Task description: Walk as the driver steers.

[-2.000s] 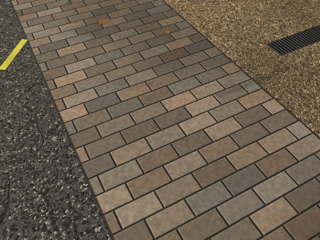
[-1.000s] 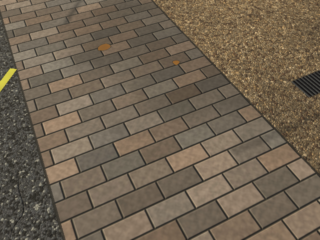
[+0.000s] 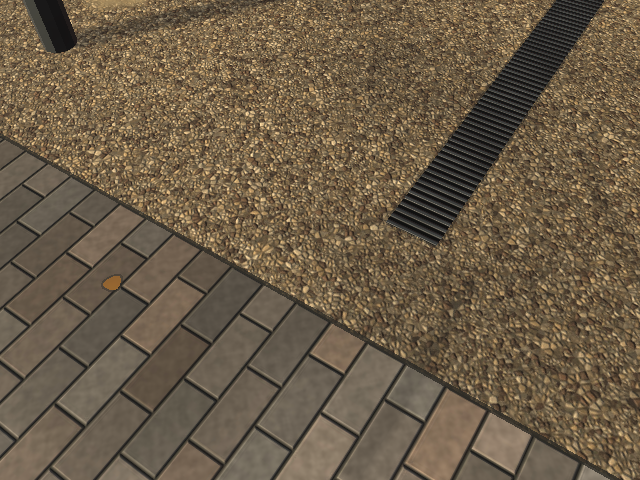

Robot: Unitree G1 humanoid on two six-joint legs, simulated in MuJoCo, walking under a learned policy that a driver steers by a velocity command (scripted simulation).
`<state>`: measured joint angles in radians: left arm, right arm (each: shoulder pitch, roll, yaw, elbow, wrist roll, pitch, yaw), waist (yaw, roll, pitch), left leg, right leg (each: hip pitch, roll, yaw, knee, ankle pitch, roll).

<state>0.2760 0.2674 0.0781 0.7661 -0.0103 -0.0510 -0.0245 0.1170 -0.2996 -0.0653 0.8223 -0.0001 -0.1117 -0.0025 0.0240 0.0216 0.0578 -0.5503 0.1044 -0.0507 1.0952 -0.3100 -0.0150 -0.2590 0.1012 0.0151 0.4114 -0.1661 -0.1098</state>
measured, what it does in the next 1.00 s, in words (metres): walks ahead: left foot, then right foot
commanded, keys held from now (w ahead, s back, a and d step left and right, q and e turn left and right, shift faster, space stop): w+e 0.16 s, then w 0.64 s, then w+q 0.14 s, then no key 0.06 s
